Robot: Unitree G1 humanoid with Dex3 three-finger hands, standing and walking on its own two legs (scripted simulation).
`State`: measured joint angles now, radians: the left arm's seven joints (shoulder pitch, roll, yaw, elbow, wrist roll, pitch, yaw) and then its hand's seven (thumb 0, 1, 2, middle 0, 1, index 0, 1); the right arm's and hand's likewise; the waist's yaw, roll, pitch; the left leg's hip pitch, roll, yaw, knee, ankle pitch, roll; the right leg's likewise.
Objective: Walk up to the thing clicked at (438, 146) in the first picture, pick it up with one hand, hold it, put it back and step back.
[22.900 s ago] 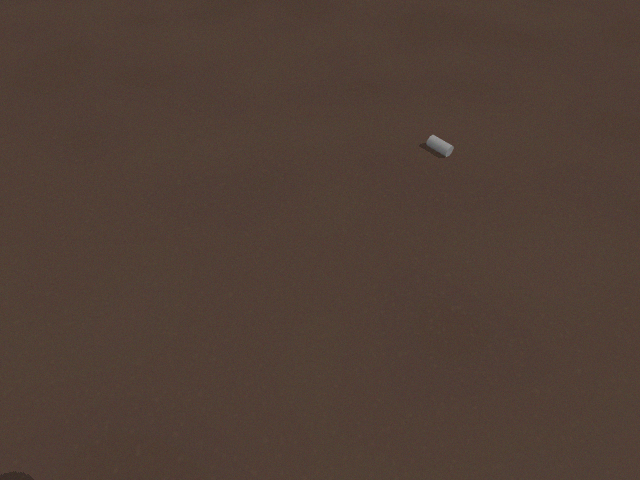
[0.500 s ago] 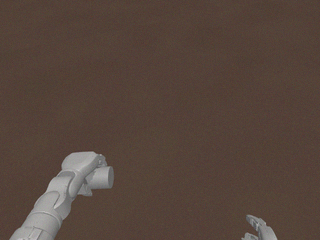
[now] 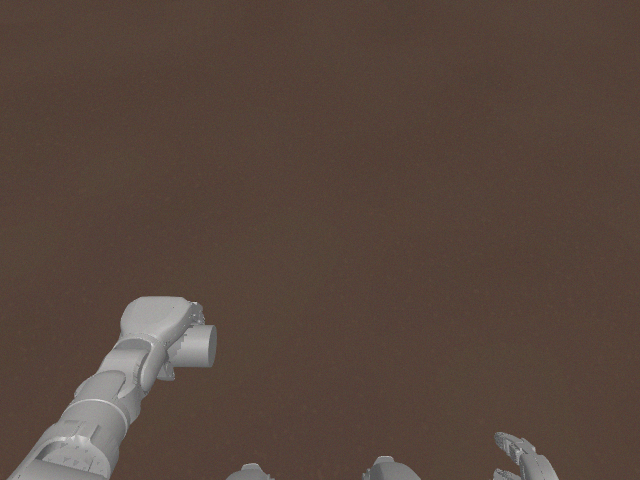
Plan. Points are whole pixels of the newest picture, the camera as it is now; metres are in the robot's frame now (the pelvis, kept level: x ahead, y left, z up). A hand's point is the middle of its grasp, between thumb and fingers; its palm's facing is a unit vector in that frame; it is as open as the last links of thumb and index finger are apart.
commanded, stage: crouch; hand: left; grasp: from above
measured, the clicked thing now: (169, 345) +0.33 +0.23 -0.11
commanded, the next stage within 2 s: lower in 1.58 s
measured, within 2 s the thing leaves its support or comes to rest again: neither
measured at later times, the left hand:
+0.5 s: hand (205, 362) +0.37 +0.23 -0.34, palm faces -0.45 +0.04 -0.89, open 9.0 cm
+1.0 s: hand (216, 371) +0.40 +0.24 -0.48, palm faces -0.46 +0.01 -0.89, open 9.0 cm
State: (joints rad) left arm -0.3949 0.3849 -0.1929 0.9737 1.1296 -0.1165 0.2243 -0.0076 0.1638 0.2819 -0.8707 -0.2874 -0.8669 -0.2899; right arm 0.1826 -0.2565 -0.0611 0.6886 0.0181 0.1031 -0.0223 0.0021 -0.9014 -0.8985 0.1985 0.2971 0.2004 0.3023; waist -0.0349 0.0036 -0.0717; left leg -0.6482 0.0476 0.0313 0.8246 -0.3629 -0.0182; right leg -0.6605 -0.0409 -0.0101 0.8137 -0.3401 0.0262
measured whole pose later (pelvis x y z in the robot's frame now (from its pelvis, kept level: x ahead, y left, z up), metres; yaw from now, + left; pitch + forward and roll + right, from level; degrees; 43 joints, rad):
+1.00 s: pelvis -0.05 +0.01 -0.32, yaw -2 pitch +37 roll -5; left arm -0.86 0.56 0.02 1.30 1.23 -0.14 0.37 -0.01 0.13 0.38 -0.85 -0.36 -0.84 -0.36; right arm 0.14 -0.26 -0.05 0.72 -0.11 -0.07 0.09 0.00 -0.92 -0.90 0.20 0.30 0.20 0.30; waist -0.18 0.02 -0.14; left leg -2.09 0.04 -0.08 2.13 -0.70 -0.01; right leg -2.05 -0.04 -0.02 2.07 -0.67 0.04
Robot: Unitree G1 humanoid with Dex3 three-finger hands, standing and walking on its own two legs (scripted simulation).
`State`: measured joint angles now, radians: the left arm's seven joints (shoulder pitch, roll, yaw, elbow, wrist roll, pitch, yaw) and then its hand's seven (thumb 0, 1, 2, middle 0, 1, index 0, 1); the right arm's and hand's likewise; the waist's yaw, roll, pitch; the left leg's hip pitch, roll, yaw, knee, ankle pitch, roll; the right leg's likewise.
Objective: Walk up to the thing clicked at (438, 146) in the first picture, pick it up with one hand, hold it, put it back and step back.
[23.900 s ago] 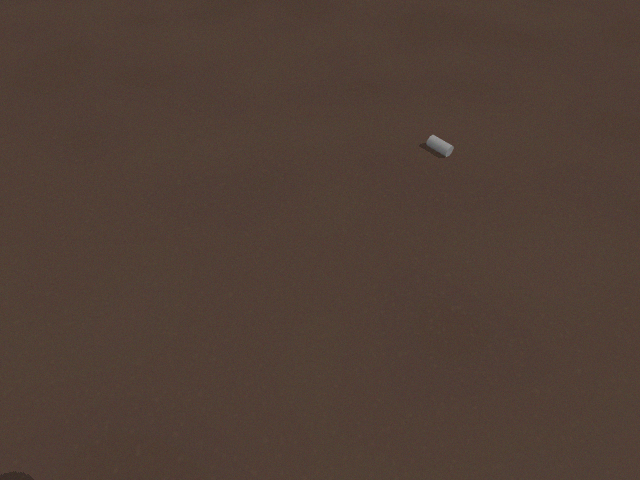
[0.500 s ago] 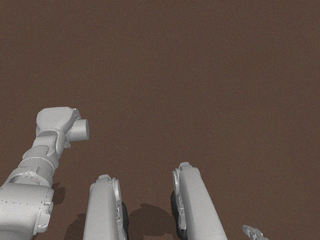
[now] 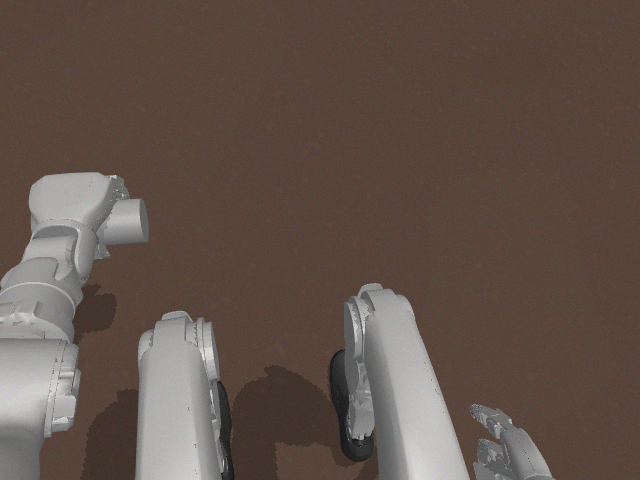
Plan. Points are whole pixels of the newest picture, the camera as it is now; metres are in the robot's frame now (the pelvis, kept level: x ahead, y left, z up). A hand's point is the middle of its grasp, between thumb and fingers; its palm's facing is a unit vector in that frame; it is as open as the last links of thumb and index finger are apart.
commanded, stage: crouch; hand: left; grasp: from above
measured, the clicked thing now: (94, 224) +0.45 +0.25 -0.18
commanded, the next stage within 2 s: lower in 0.58 s
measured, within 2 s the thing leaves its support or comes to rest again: neither
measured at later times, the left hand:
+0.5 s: hand (106, 232) +0.45 +0.25 -0.22, palm faces -0.46 -0.01 -0.89, open 9.0 cm
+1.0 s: hand (116, 238) +0.45 +0.25 -0.27, palm faces -0.48 -0.02 -0.88, open 9.0 cm
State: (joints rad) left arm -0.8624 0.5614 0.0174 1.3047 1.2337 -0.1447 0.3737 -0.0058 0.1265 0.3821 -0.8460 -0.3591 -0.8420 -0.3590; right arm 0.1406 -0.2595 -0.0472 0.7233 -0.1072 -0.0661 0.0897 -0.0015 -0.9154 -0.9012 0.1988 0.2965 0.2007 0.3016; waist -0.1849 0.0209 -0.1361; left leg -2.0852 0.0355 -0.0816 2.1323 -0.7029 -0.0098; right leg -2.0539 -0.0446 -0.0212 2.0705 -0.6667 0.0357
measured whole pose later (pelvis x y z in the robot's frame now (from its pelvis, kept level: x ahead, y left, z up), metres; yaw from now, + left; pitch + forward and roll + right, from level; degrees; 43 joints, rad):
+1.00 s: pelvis -0.01 +0.00 -0.09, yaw -2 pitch +34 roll -7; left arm -0.99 0.70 0.08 1.55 1.32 -0.23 0.47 -0.01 0.15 0.33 -0.86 -0.32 -0.86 -0.32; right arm 0.15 -0.29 0.03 0.76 -0.17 -0.10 0.15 0.00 -0.91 -0.90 0.20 0.30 0.20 0.30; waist -0.26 -0.01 -0.03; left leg -2.32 0.02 -0.13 2.42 -0.70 -0.01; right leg -2.26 -0.03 -0.03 2.33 -0.66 0.05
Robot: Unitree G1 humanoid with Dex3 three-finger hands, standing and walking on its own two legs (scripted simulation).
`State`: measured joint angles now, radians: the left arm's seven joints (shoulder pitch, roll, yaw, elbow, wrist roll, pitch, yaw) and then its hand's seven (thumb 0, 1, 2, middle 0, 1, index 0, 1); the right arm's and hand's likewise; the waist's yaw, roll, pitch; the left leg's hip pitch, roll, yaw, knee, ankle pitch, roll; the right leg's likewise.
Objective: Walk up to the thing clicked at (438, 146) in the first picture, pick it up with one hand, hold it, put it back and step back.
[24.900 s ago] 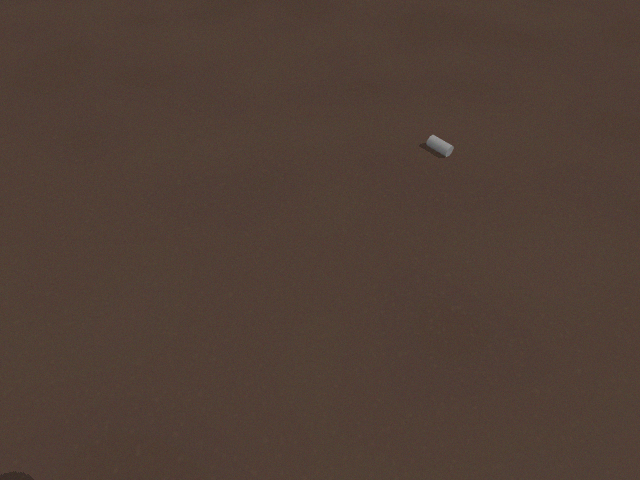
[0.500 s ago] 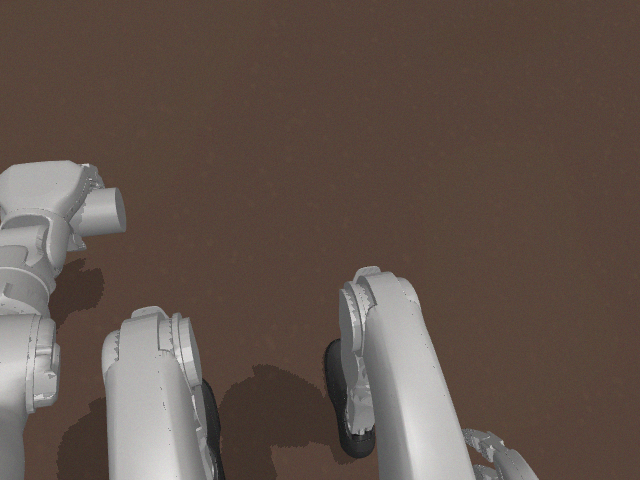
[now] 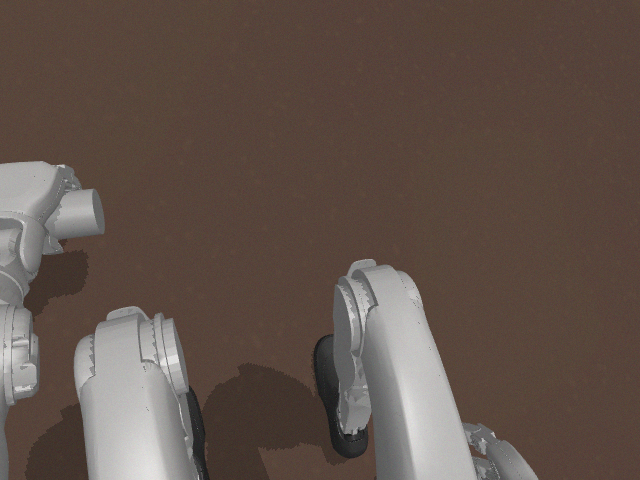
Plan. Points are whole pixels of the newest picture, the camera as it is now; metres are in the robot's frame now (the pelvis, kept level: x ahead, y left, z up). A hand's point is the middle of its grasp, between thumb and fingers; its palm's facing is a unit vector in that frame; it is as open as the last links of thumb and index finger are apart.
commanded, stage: rest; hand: left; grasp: from above
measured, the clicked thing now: (44, 217) +0.46 +0.27 -0.20
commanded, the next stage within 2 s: open in 1.82 s
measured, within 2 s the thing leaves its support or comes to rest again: rests again in 1.36 s
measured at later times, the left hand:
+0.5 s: hand (54, 225) +0.46 +0.27 -0.23, palm faces -0.48 -0.08 -0.88, open 9.0 cm
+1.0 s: hand (61, 230) +0.46 +0.27 -0.26, palm faces -0.47 -0.10 -0.88, open 9.0 cm
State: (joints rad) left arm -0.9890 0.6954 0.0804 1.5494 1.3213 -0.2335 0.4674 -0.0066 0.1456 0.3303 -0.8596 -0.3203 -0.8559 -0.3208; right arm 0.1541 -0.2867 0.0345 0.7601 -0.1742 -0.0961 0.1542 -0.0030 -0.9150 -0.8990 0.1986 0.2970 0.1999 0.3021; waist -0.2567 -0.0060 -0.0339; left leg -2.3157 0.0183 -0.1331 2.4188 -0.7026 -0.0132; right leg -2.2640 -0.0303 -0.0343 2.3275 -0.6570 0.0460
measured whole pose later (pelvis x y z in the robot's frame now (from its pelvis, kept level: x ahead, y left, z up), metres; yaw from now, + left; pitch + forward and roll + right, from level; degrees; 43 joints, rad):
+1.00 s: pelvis +0.01 +0.00 -0.04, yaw -4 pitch +30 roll -10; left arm -0.98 0.84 0.19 1.71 1.37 -0.26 0.62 -0.01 0.15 0.31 -0.86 -0.31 -0.86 -0.31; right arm 0.11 -0.31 0.12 0.78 -0.29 -0.17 0.27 0.00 -0.91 -0.90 0.20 0.30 0.20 0.30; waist -0.33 -0.06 0.08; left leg -2.37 0.02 -0.21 2.58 -0.76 -0.02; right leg -2.30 0.00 -0.08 2.44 -0.68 0.07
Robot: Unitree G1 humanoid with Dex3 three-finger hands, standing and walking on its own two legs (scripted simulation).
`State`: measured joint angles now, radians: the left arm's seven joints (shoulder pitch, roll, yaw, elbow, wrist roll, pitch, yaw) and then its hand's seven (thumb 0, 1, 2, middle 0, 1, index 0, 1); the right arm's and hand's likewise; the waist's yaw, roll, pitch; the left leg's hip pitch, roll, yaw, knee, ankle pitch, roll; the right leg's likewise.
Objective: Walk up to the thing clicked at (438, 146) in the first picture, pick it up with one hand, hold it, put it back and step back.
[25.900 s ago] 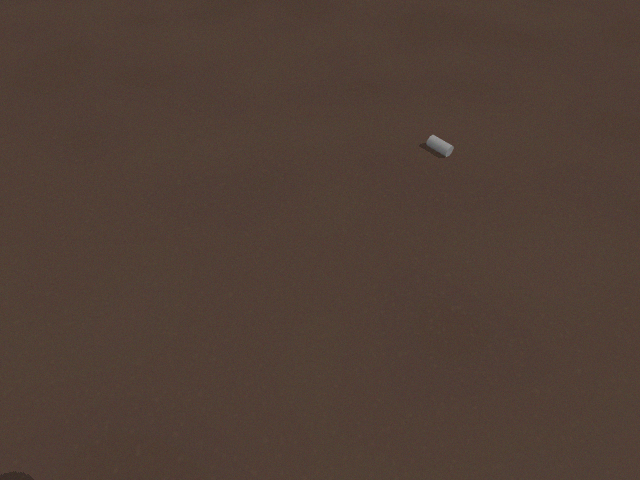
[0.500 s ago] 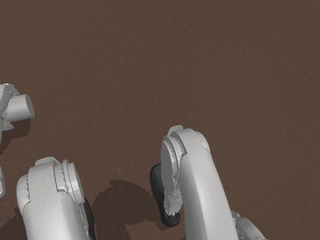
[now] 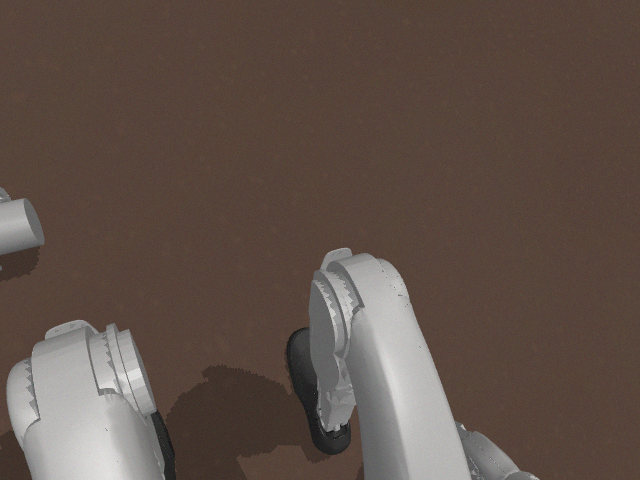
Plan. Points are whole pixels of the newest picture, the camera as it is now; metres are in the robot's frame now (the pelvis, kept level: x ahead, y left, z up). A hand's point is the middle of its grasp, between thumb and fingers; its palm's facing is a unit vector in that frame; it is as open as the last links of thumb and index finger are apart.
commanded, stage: rest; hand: left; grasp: from above
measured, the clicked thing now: out of the picture +0.44 +0.30 -0.24
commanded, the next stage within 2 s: open in 0.82 s
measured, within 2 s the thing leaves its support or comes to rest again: rests again in 0.36 s
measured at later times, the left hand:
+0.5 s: hand out of the picture +0.43 +0.29 -0.24, palm faces -0.46 -0.12 -0.88, open 9.0 cm
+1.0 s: hand out of the picture +0.43 +0.29 -0.24, palm faces -0.46 -0.12 -0.88, open 9.0 cm
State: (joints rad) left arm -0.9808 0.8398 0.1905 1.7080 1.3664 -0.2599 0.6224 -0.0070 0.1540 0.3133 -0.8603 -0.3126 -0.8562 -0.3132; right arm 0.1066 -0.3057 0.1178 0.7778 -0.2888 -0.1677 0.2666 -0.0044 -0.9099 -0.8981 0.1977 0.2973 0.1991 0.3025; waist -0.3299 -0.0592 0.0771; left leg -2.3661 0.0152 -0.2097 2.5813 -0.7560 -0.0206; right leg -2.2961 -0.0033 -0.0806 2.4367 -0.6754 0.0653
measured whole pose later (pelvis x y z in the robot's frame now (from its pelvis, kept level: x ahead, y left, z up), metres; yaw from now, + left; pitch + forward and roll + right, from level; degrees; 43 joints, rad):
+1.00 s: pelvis +0.00 +0.00 +0.00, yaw -2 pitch +28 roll -13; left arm -1.01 0.92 0.15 1.80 1.35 -0.26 0.69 -0.01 0.12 0.42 -0.83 -0.41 -0.82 -0.41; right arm 0.06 -0.34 0.22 0.75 -0.32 -0.26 0.33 0.00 -0.92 -0.90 0.20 0.30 0.20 0.30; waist -0.37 -0.10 0.14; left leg -2.35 0.02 -0.25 2.61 -0.76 -0.01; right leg -2.26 0.01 -0.11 2.42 -0.66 0.08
